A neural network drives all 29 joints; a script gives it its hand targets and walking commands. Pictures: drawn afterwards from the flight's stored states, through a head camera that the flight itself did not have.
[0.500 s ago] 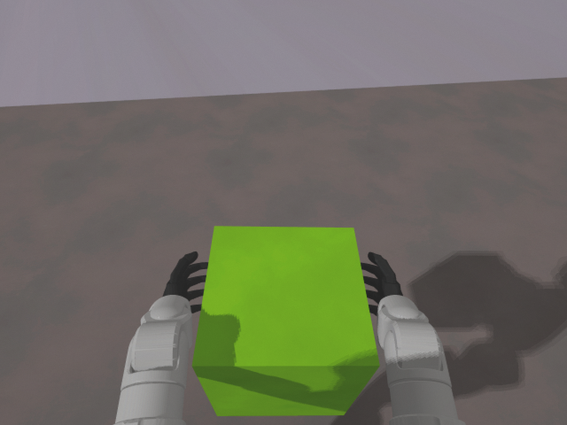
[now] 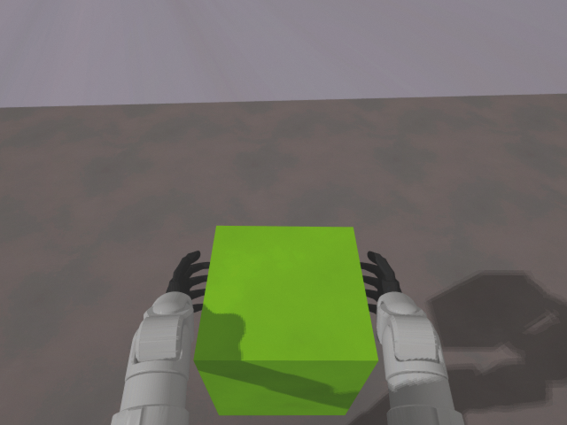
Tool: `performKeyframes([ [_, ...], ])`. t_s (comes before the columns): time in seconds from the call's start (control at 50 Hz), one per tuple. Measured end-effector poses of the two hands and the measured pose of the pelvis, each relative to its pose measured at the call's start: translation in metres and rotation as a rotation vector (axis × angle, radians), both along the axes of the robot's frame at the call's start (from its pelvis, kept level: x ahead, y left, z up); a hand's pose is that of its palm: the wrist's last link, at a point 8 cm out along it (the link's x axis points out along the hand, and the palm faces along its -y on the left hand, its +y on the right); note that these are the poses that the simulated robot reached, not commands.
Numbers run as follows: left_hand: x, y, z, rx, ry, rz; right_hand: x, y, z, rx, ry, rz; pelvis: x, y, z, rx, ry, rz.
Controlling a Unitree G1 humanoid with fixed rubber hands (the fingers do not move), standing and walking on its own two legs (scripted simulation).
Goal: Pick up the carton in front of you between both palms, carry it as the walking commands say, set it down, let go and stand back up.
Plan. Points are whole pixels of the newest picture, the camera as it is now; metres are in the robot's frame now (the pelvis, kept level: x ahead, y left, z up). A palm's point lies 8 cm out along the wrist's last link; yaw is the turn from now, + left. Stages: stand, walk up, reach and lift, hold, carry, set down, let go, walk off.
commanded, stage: hold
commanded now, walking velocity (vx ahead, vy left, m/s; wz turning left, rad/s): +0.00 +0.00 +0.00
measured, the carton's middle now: (283, 324) +0.28 +0.00 -0.03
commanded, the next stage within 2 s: set down in 0.44 s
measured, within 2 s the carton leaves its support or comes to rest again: neither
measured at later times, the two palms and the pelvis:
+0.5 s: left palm (187, 289) +0.30 +0.14 +0.05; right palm (392, 286) +0.30 -0.16 +0.05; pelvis +0.01 -0.02 +0.00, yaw +1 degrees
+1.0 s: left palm (211, 311) +0.35 +0.13 -0.10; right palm (371, 314) +0.34 -0.17 -0.11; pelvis +0.00 +0.01 -0.04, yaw -1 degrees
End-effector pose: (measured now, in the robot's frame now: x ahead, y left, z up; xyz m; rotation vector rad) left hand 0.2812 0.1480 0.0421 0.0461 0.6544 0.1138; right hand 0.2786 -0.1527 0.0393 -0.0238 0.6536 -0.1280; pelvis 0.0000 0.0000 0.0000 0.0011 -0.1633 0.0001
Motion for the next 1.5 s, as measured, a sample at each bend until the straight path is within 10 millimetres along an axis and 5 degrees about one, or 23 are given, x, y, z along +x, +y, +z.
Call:
performKeyframes([
  [0.34,0.003,-0.011,0.008,-0.002,-0.010,0.023,0.010,-0.011,0.008,0.014,-0.010,0.016,0.001,-0.017,-0.001,0.000,-0.016,0.017],
  [0.56,0.020,-0.009,0.007,-0.003,0.001,0.017,0.025,-0.009,0.007,0.011,0.001,0.013,0.014,-0.013,0.001,-0.003,0.005,0.014],
  [0.7,0.043,-0.007,-0.010,-0.025,0.025,0.023,0.043,-0.007,-0.012,0.042,0.025,-0.018,0.018,-0.006,-0.002,-0.005,0.047,0.008],
  [0.82,0.062,-0.009,-0.048,-0.020,0.040,0.008,0.058,-0.010,-0.050,0.036,0.038,-0.027,0.015,0.001,-0.010,-0.002,0.160,-0.003],
  [1.08,0.075,-0.015,-0.181,-0.028,0.010,0.017,0.071,-0.015,-0.182,0.026,0.009,-0.030,-0.008,0.008,-0.063,0.009,0.568,0.001],
  [1.5,0.123,-0.020,-0.287,-0.047,0.015,0.017,0.115,-0.019,-0.288,0.053,0.012,-0.067,-0.043,-0.002,-0.180,0.005,0.846,0.021],
])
